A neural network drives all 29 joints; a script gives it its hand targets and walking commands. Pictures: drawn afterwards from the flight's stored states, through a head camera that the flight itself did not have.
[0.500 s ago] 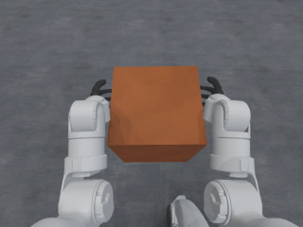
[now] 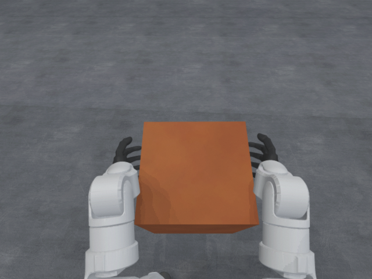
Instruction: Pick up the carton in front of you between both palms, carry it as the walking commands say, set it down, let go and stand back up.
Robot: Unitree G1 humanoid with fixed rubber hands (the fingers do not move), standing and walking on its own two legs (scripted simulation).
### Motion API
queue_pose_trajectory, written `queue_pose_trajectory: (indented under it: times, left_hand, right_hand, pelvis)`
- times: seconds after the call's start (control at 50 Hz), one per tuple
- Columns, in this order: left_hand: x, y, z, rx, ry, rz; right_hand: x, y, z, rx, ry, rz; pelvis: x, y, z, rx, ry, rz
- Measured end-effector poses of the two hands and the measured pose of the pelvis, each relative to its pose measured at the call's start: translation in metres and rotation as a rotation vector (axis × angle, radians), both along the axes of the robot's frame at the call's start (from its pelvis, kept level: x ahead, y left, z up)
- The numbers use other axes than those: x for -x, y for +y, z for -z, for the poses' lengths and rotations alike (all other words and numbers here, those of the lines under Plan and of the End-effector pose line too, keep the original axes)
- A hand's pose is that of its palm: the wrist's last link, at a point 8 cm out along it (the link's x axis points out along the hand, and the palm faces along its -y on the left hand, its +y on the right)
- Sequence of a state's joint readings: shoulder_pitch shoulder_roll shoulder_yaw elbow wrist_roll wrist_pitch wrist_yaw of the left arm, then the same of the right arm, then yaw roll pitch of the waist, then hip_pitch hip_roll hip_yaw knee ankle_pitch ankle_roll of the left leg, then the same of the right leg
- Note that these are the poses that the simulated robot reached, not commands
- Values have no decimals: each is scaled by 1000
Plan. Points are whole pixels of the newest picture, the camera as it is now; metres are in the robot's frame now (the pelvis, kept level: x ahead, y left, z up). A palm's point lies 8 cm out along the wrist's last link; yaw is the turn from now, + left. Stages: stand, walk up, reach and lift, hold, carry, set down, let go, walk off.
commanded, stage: carry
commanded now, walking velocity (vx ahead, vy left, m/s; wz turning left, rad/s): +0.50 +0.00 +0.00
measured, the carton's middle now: (193, 184) +0.33 +0.00 -0.01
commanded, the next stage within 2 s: hold in 2.00 s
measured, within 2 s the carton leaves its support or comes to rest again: neither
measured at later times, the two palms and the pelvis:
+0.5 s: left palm (139, 100) +0.53 +0.14 +0.09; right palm (248, 99) +0.52 -0.14 +0.09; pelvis +0.24 +0.01 -0.01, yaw -1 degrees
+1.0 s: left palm (139, 114) +0.54 +0.16 +0.02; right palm (237, 109) +0.56 -0.13 +0.02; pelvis +0.27 +0.01 -0.02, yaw +1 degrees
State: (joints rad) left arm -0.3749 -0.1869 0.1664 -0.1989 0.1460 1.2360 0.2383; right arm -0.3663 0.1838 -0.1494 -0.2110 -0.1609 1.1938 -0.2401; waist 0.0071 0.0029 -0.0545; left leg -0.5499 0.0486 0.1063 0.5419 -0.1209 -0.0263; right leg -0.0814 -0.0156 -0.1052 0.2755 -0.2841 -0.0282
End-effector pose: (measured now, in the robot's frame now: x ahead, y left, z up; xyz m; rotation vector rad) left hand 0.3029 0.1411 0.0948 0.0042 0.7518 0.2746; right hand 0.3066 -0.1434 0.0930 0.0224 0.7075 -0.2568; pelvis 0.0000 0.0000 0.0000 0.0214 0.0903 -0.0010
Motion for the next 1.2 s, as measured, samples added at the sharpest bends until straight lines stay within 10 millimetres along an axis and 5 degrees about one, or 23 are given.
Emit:
queue_pose_trajectory:
  times: [0.1, 0.24, 0.44, 0.58, 0.84, 1.2]
  left_hand:
    - [-62, 17, 16, 19, -9, 33]
    - [-117, 21, 29, 25, 116, 55]
    - [-202, 6, 9, 4, -8, 27]
    - [-244, -4, 19, -28, 50, 61]
    - [-254, 11, 62, -38, 67, 40]
    - [-221, 21, 85, -18, -35, 153]
  right_hand:
    - [-57, 17, 5, 38, -8, 14]
    - [-107, 22, 16, 41, 119, 39]
    - [-199, 6, 1, 14, -5, 15]
    - [-235, -4, 18, 3, 53, 31]
    - [-262, 11, 53, 63, 68, -57]
    - [-225, 9, 79, 48, -28, -147]
  pelvis:
    - [-71, 20, 19, -3, -21, 29]
    - [-130, 31, 2, 36, -23, 49]
    - [-213, 11, 12, 12, -52, 35]
    - [-258, 5, 13, 42, -35, 7]
    - [-274, 5, 18, 34, -18, -9]
    - [-245, 13, 20, 29, -66, -11]
